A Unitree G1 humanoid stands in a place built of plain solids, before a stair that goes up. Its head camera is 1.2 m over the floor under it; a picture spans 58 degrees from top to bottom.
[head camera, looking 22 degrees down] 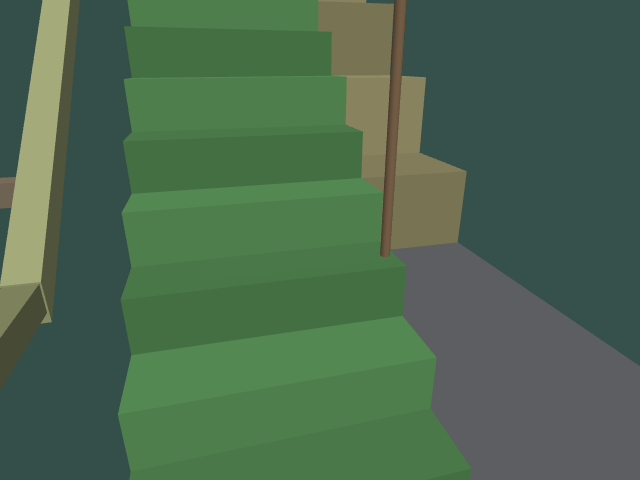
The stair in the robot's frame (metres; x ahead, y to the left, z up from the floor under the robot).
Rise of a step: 0.20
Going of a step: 0.23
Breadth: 0.89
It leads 15 degrees to the left of straight ahead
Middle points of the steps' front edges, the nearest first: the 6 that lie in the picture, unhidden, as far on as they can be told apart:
0.96 0.08 0.38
1.20 0.14 0.58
1.42 0.20 0.77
1.65 0.26 0.95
1.87 0.32 1.15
2.10 0.38 1.35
